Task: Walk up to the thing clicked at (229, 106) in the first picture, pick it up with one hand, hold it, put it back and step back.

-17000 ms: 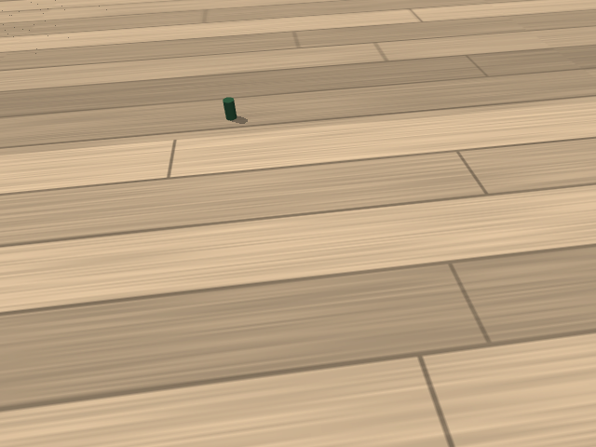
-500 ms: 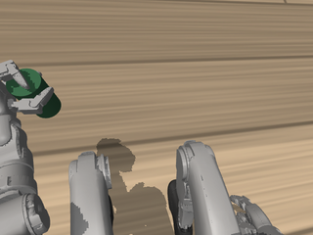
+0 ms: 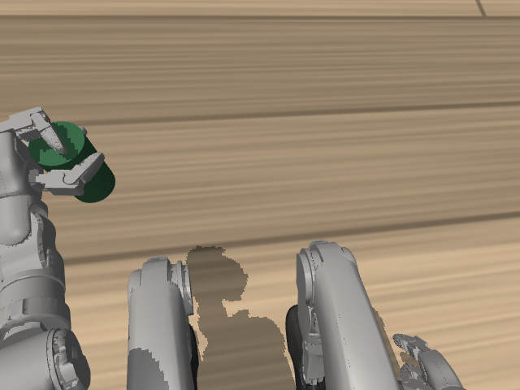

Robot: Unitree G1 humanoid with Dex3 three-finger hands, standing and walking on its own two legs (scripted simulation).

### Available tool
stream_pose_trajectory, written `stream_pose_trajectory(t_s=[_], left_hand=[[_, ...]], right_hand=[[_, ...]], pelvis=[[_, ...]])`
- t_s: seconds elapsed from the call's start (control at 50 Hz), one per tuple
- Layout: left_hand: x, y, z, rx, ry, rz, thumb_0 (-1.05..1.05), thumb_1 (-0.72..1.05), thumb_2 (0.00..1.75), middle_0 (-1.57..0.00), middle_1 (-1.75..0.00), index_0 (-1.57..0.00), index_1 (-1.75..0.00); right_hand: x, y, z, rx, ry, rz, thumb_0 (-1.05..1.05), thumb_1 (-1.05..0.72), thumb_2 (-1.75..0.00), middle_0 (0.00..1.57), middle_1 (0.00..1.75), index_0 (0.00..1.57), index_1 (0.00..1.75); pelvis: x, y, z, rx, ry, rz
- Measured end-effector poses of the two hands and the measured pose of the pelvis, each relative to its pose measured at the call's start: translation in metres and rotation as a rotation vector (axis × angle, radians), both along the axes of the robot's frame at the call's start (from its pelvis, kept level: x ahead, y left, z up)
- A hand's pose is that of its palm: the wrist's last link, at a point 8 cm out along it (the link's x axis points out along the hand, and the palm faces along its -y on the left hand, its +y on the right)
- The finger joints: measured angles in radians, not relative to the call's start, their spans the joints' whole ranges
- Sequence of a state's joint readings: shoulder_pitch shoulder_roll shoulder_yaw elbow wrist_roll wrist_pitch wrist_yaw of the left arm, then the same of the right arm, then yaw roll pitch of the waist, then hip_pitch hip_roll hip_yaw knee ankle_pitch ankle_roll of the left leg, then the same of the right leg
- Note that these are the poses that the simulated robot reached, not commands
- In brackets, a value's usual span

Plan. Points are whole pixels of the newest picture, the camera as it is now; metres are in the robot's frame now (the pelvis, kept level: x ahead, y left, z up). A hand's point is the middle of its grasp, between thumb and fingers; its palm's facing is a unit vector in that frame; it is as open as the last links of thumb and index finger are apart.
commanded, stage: lift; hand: left
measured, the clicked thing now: (77, 165) +0.46 +0.25 -0.06
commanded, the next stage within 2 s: hold in 1.84 s
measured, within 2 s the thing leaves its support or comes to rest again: neither
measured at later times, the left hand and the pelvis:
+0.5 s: hand out of the picture +0.42 +0.24 +0.13, palm faces +0.19 -0.98 -0.07, open 6.0 cm; pelvis +0.02 +0.00 +0.12, yaw +2 degrees
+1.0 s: hand out of the picture +0.41 +0.23 +0.29, palm faces +0.21 -0.98 -0.05, open 6.0 cm; pelvis +0.05 +0.01 +0.26, yaw +3 degrees
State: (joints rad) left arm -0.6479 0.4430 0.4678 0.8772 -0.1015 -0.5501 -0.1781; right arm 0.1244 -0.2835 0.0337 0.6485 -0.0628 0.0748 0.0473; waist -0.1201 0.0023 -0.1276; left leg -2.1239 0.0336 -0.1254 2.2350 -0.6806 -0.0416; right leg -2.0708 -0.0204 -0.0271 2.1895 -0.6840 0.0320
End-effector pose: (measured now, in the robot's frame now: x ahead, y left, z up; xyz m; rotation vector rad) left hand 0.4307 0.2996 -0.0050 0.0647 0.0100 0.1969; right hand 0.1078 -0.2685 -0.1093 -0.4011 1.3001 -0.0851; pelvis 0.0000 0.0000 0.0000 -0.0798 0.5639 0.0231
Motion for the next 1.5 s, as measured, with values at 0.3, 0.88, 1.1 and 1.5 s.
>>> stream_pose_trajectory(t_s=[0.3, 0.88, 1.1, 1.5], left_hand=[[-0.025, -0.007, 0.072, -0.016, -0.004, -0.007, 0.03, -0.22, 0.99, -0.72, -1.05, -1.31, -1.39], [-0.049, -0.024, 0.284, -0.011, 0.017, 0.016, 0.02, -0.22, 0.99, -0.73, -1.05, -1.3, -1.39], [-0.063, -0.026, 0.319, -0.026, 0.029, 0.014, 0.02, -0.22, 0.99, -0.73, -1.05, -1.31, -1.4], [-0.062, -0.043, 0.368, -0.028, 0.003, 0.004, 0.02, -0.22, 0.99, -0.73, -1.05, -1.3, -1.38]], right_hand=[[0.037, 0.007, 0.059, 0.024, -0.143, -0.018, 0.01, -0.9, -0.89, 0.2, 0.3, 0.2, 0.3], [0.097, 0.037, 0.248, 0.085, -0.334, -0.045, 0.01, -0.9, -0.89, 0.2, 0.3, 0.2, 0.3], [0.093, 0.037, 0.29, 0.083, -0.333, -0.033, 0.01, -0.9, -0.89, 0.2, 0.3, 0.2, 0.3], [0.1, 0.041, 0.326, 0.119, -0.345, -0.034, 0.01, -0.91, -0.89, 0.2, 0.3, 0.2, 0.3]], pelvis=[[0.006, 0.0, 0.058, 0.01, 0.007, 0.009], [0.049, 0.006, 0.237, 0.028, -0.17, 0.041], [0.057, 0.009, 0.277, 0.037, -0.244, 0.045], [0.07, 0.004, 0.317, 0.059, -0.334, 0.046]])
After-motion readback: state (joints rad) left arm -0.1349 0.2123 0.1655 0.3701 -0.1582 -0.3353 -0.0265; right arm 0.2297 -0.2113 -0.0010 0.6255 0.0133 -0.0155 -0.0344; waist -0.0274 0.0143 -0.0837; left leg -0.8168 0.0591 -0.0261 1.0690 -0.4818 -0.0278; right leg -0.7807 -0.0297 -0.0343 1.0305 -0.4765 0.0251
